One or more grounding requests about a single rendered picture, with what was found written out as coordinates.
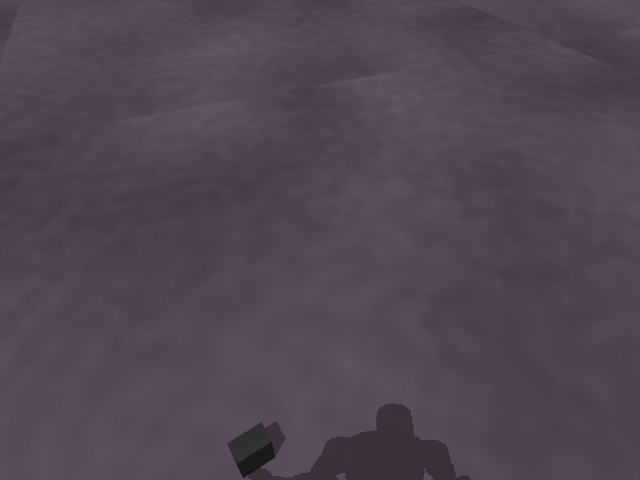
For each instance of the carton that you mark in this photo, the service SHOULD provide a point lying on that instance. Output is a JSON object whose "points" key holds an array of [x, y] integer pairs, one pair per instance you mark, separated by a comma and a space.
{"points": [[252, 449]]}

